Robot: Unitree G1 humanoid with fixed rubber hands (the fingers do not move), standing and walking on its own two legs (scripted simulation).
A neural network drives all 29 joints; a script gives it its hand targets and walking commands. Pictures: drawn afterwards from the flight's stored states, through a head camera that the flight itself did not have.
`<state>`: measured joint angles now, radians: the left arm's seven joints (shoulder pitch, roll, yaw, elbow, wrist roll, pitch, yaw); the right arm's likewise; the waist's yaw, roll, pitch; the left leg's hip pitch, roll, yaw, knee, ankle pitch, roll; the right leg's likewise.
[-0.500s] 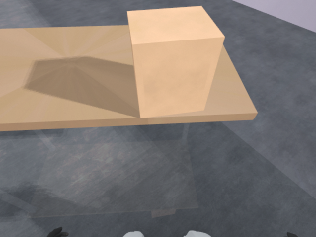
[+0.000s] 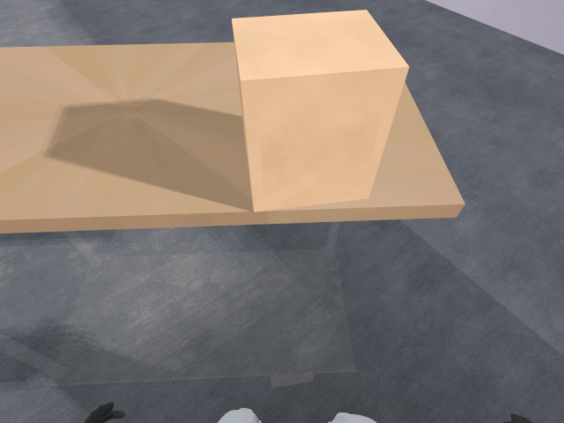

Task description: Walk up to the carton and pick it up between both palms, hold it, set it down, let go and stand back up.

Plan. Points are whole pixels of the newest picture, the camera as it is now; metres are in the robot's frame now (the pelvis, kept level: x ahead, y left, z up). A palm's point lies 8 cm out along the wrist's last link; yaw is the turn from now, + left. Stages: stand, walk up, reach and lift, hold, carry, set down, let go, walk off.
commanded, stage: walk up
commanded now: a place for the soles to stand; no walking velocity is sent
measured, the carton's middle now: (306, 117) +0.62 -0.01 +0.08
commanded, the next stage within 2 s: none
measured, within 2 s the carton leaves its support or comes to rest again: neither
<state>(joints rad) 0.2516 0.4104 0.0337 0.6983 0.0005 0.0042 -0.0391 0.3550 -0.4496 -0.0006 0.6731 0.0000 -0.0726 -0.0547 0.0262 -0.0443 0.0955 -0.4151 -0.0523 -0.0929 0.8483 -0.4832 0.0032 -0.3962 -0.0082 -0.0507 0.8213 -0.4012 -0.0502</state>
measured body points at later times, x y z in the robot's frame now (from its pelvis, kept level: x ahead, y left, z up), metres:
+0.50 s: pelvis +0.00 +0.01 +0.00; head +0.03 +0.02 +0.45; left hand +0.10 +0.32 -0.11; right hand +0.10 -0.32 -0.08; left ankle +0.04 +0.14 -0.71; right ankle +0.03 -0.09 -0.70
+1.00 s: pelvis +0.01 +0.01 +0.00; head +0.04 +0.04 +0.45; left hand +0.12 +0.33 -0.11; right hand +0.11 -0.31 -0.07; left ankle +0.06 +0.14 -0.71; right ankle +0.02 -0.09 -0.69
